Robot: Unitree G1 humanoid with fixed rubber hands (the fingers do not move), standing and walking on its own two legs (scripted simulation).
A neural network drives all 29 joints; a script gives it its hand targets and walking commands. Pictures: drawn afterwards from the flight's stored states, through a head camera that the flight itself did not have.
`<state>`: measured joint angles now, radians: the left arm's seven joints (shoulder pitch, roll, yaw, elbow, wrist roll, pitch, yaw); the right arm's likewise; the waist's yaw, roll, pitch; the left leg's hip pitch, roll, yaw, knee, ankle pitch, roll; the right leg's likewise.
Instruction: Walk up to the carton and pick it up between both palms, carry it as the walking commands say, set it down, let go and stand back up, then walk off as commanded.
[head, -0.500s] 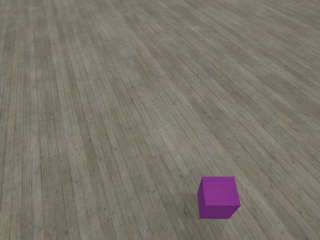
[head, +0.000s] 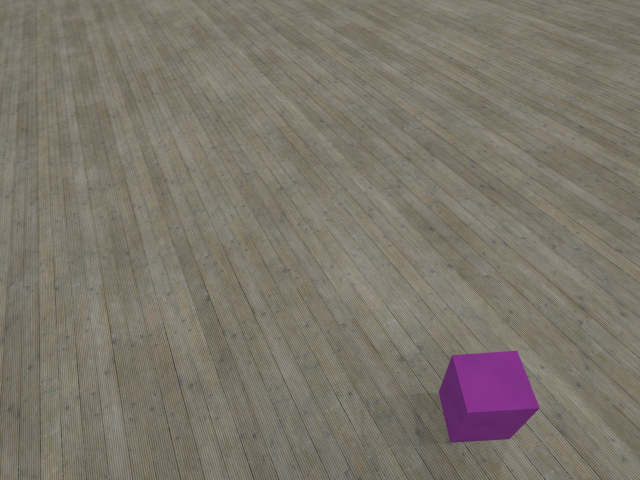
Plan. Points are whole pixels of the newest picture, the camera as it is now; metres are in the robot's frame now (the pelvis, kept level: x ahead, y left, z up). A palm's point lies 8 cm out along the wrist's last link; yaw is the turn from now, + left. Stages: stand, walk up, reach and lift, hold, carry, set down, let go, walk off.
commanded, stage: walk off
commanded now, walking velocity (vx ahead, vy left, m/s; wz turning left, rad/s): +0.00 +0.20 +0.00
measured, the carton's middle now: (482, 399) +0.42 -0.36 -0.64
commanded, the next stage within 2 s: stand in 1.04 s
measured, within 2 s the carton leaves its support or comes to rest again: neither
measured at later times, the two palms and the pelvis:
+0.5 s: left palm out of the picture +0.02 +0.43 -0.13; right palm out of the picture +0.07 -0.11 -0.11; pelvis +0.00 +0.15 +0.00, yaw +0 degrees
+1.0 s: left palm out of the picture -0.01 +0.53 -0.10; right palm out of the picture +0.05 +0.00 -0.13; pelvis -0.01 +0.25 +0.01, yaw +1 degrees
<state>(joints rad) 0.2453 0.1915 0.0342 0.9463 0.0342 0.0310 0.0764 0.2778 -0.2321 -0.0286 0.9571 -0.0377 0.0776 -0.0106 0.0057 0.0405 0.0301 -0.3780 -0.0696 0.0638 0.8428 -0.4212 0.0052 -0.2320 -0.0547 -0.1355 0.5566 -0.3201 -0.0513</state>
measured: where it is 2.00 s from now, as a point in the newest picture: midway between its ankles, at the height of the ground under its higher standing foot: outside the picture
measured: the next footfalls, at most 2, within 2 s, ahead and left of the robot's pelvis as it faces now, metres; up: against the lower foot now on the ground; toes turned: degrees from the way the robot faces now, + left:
left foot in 0.34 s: +0.05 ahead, +0.25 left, +0.00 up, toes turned +6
right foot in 0.72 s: +0.02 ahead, +0.11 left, +0.00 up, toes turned -9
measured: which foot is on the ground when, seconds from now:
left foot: up 0.00-0.32, down 0.34-0.72, up 0.74-1.00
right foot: down 0.00-0.34, up 0.36-0.70, down 0.72-1.00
